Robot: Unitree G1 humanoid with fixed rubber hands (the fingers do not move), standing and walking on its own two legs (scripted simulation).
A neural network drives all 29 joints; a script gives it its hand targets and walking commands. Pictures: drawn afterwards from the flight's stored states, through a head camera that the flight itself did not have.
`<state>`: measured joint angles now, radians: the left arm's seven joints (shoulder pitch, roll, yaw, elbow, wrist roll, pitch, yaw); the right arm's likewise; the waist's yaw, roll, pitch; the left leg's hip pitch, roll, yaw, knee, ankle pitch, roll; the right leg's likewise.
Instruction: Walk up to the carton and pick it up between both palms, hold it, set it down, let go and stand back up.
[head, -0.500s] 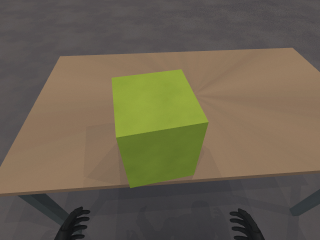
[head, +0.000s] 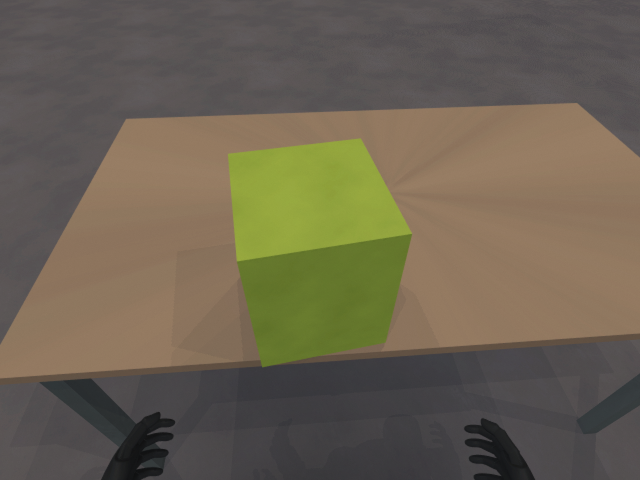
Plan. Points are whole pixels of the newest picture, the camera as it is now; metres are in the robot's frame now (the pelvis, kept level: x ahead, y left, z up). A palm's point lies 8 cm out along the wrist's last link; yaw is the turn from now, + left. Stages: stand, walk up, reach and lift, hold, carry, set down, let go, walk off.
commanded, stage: stand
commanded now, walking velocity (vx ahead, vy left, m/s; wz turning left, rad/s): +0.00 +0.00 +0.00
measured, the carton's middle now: (311, 253) +0.44 +0.02 +0.04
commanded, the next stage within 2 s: walk up in 0.36 s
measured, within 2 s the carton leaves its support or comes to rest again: neither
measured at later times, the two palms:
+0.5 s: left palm out of the picture +0.16 +0.25 -0.06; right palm out of the picture +0.15 -0.24 -0.08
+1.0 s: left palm out of the picture +0.15 +0.26 -0.07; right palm out of the picture +0.14 -0.26 -0.07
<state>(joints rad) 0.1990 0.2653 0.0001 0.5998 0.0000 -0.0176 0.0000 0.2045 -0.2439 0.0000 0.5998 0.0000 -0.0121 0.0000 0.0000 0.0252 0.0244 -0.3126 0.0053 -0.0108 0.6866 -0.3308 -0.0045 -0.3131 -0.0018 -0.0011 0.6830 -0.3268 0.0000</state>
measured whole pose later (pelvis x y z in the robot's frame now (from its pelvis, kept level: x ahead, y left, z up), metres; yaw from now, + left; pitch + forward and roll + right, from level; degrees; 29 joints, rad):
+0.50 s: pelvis +0.00 +0.00 +0.00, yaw +0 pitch -3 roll +0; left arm 0.20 0.28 0.00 0.60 0.00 -0.02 0.00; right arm 0.20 -0.26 0.00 0.60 0.00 -0.02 0.00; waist 0.00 0.02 0.02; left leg -0.31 0.01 -0.01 0.69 -0.33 0.00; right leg -0.31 0.00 0.00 0.68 -0.33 0.00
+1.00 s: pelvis +0.00 +0.00 +0.00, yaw +0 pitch -3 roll +0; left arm 0.20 0.31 0.00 0.60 0.00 0.00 -0.01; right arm 0.24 -0.30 0.00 0.60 0.00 -0.02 0.00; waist 0.00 0.01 0.03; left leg -0.31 0.01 -0.02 0.69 -0.33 0.00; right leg -0.31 0.00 -0.01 0.68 -0.33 0.00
